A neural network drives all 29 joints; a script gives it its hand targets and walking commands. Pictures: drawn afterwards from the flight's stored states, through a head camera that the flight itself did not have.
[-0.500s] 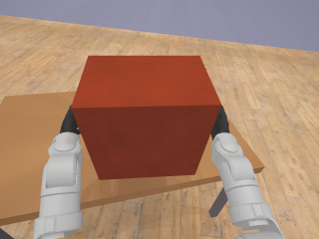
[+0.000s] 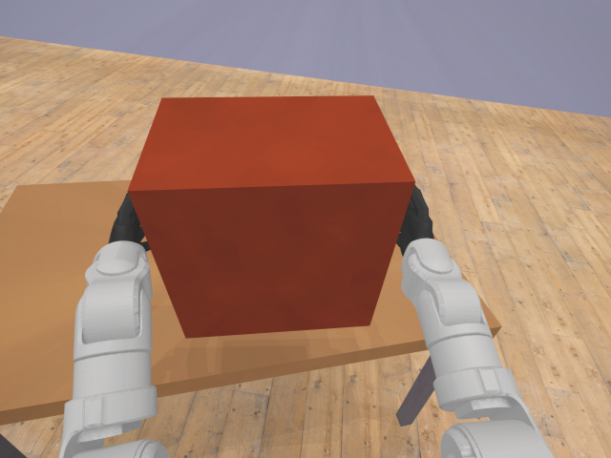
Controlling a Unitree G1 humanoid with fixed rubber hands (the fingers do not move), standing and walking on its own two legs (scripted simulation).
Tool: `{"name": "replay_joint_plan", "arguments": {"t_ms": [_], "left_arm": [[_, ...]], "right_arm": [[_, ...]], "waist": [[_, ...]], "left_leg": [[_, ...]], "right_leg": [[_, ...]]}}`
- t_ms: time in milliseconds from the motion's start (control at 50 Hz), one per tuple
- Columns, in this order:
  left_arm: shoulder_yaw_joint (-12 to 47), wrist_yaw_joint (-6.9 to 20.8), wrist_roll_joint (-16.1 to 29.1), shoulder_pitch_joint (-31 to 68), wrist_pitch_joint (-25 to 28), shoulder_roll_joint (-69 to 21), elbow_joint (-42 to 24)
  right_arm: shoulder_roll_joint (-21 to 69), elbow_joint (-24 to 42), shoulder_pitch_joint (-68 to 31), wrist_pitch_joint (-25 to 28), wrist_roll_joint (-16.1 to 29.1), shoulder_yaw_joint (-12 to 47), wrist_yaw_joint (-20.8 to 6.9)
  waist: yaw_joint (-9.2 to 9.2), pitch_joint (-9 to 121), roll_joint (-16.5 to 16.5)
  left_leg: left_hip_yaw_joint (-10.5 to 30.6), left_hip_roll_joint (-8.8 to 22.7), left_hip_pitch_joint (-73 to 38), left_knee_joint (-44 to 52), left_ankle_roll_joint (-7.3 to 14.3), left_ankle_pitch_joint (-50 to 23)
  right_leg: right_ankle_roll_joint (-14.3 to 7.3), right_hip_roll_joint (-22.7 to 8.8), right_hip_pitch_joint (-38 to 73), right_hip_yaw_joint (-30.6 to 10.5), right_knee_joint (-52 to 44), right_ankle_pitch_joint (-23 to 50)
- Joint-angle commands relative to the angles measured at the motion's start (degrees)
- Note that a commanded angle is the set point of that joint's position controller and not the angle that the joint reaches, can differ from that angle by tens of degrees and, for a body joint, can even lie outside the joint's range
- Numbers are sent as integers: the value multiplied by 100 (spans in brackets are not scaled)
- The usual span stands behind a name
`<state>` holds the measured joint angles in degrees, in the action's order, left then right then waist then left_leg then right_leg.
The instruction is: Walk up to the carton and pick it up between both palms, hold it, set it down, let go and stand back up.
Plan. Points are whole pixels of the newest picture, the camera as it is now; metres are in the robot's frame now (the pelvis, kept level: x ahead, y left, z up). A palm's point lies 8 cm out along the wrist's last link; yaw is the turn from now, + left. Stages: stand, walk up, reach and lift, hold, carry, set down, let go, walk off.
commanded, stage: hold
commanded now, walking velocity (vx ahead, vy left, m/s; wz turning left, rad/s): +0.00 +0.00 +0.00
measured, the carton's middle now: (275, 222) +0.41 +0.02 +0.15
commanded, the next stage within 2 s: none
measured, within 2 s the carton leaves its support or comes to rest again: neither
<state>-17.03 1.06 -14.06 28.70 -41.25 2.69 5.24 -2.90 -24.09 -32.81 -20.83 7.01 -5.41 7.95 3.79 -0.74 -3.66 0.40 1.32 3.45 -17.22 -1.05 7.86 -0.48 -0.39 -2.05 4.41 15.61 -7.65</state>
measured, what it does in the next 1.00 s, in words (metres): stands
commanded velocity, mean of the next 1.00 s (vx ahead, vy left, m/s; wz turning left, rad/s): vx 0.00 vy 0.00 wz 0.00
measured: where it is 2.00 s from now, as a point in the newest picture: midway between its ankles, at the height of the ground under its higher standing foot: outside the picture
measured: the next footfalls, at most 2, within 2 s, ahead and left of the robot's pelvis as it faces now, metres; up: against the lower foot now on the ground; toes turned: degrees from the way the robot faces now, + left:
none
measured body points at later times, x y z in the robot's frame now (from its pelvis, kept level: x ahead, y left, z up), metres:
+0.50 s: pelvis +0.00 +0.01 +0.00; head -0.04 +0.03 +0.45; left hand +0.37 +0.19 +0.16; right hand +0.37 -0.17 +0.17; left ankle +0.02 +0.13 -0.75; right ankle +0.02 -0.11 -0.75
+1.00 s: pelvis +0.00 +0.01 +0.00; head -0.03 +0.02 +0.45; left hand +0.37 +0.20 +0.16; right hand +0.37 -0.16 +0.16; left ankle +0.02 +0.13 -0.75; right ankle +0.02 -0.11 -0.75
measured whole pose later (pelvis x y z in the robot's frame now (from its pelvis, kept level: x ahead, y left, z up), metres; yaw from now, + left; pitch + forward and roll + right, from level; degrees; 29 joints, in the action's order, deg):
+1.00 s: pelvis +0.00 +0.01 +0.00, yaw +0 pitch -5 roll -1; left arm -16.3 0.4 -11.9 28.6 -40.9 2.8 5.7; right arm -3.8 -22.1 -31.9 -22.1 7.0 -5.3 8.0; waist 4.1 0.0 -1.8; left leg 0.7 0.7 4.8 -18.5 -0.6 8.5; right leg 0.0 -1.0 -2.9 4.7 16.2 -8.0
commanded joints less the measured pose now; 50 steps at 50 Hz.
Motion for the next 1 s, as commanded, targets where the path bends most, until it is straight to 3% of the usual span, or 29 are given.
{"name": "replay_joint_plan", "arguments": {"t_ms": [0, 200, 400, 760, 980], "left_arm": [[2603, 1092, 1072, 4467, 663, -2237, -1410], [2567, 1076, 1100, 4417, 719, -2236, -1379], [2477, 995, 1100, 4453, 663, -2281, -1241], [2677, 1006, 1252, 4411, 664, -2209, -1633], [2528, 954, 1271, 4519, 751, -2218, -1305]], "right_arm": [[2265, 1845, -4393, 494, 552, 1880, -984], [2250, 2128, -4534, 495, 569, 2030, -966], [2218, 1969, -4683, 467, 608, 2025, -1096], [2101, 2088, -4336, 354, 704, 1995, -996], [2144, 2043, -4631, 373, 600, 1995, -1098]], "waist": [[163, 2706, 689], [96, 2853, 547], [-61, 2803, 524], [169, 2854, 755], [12, 2931, 543]], "left_leg": [[-260, -408, -635, 45, -104, -1099], [-211, -387, -674, -6, -118, -1274], [-207, -337, -685, 43, -82, -1261], [-130, -375, -775, -112, -222, -1722], [-116, -342, -546, 13, -111, -1321]], "right_leg": [[181, 174, 874, 16, -13, 1102], [187, 236, 898, 72, 19, 1124], [125, 257, 772, 53, 2, 906], [132, 244, 848, 7, 82, 1451], [126, 242, 837, -1, 72, 1101]]}}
